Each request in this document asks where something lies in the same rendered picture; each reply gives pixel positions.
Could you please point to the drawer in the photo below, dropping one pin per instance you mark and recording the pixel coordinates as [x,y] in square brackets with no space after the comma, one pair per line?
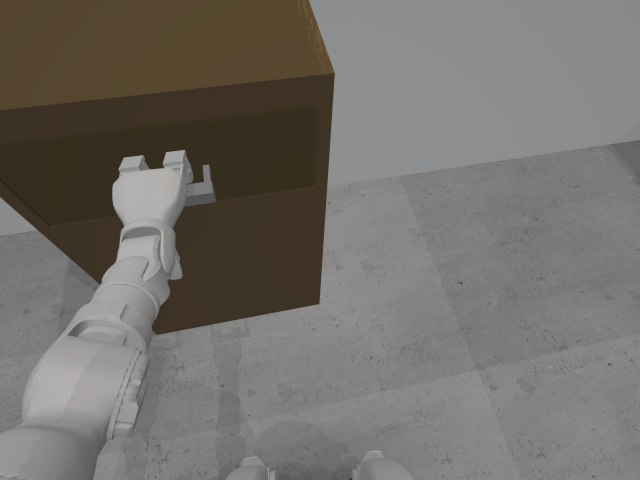
[70,178]

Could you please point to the robot left forearm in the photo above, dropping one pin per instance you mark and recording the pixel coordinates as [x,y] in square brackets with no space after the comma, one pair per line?
[127,302]

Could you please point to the left robot hand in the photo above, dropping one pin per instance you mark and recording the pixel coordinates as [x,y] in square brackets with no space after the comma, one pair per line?
[141,193]

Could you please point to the left robot upper arm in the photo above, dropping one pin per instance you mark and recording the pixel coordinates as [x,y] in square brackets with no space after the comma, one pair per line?
[88,392]

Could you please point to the handle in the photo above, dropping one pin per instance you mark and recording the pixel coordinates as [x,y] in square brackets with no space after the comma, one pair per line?
[201,193]

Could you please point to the cabinet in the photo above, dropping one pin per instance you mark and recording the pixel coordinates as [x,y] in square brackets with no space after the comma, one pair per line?
[70,67]

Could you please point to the right robot thigh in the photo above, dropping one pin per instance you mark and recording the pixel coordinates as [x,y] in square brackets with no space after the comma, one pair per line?
[380,469]

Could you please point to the robot left shin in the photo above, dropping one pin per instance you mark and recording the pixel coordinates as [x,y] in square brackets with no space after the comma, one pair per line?
[252,461]

